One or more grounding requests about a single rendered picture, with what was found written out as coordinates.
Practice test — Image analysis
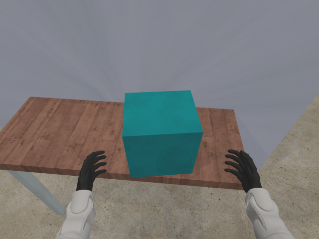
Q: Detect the carton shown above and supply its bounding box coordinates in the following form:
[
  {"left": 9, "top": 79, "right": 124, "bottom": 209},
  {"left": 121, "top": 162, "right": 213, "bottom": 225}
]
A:
[{"left": 122, "top": 90, "right": 203, "bottom": 178}]

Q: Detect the left robot forearm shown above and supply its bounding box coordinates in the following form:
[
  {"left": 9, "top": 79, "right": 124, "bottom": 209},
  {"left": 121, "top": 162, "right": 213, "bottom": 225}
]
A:
[{"left": 55, "top": 190, "right": 96, "bottom": 239}]

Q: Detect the left robot hand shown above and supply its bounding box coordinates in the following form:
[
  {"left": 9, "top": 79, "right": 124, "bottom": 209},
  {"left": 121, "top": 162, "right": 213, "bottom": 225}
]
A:
[{"left": 76, "top": 150, "right": 107, "bottom": 191}]

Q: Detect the right robot forearm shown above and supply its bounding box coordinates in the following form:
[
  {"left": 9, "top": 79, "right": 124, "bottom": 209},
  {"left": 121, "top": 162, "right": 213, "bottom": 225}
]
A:
[{"left": 245, "top": 188, "right": 295, "bottom": 239}]

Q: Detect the table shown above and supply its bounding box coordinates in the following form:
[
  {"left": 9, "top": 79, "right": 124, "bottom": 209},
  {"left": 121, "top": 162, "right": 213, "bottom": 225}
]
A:
[{"left": 0, "top": 97, "right": 244, "bottom": 215}]

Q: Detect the right robot hand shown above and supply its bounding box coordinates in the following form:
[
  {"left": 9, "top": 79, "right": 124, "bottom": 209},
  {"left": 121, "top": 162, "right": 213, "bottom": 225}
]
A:
[{"left": 224, "top": 149, "right": 262, "bottom": 193}]

